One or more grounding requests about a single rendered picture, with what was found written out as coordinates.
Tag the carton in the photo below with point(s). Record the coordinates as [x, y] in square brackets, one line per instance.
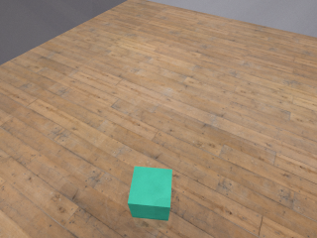
[150, 193]

